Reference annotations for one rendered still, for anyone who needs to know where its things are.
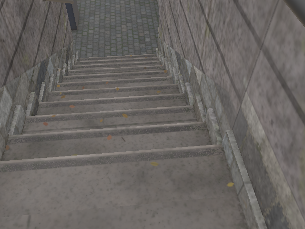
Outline stairs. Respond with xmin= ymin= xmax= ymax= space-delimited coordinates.
xmin=2 ymin=53 xmax=212 ymax=161

